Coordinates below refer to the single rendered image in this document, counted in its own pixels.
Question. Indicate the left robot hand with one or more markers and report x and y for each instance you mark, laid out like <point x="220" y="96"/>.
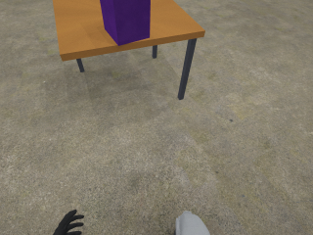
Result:
<point x="65" y="226"/>

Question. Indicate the carton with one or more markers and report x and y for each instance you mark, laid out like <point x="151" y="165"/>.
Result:
<point x="127" y="21"/>

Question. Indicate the table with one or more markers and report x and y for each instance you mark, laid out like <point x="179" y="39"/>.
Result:
<point x="81" y="32"/>

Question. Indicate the robot right thigh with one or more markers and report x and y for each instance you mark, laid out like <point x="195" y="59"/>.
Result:
<point x="190" y="224"/>

